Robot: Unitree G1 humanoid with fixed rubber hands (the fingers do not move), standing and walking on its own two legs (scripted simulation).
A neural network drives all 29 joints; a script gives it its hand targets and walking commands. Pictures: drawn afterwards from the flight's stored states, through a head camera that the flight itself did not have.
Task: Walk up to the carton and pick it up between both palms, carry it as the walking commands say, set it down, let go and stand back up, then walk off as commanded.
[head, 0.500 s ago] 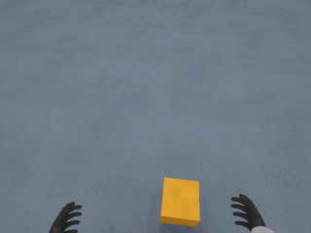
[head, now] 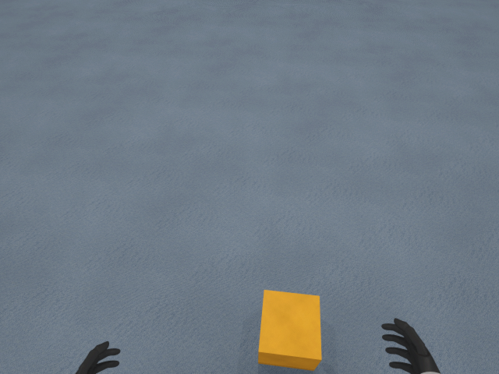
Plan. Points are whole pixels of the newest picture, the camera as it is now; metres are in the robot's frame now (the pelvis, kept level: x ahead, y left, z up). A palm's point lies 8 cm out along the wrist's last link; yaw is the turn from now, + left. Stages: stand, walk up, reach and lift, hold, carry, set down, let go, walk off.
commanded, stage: stand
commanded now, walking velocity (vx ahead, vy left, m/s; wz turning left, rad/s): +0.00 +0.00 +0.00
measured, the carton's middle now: (288, 329) +0.38 -0.11 -0.68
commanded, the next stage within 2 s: walk off in 1.20 s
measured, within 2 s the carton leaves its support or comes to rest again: neither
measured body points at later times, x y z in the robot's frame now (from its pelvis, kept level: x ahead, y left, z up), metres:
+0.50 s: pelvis -0.01 +0.00 +0.00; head +0.00 -0.02 +0.45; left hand +0.12 +0.28 -0.09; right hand +0.15 -0.27 -0.09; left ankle -0.05 +0.13 -0.73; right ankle +0.02 -0.12 -0.73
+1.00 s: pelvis -0.02 -0.01 +0.00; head -0.02 -0.02 +0.45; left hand +0.11 +0.29 -0.09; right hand +0.13 -0.28 -0.10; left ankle -0.05 +0.13 -0.73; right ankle +0.02 -0.12 -0.73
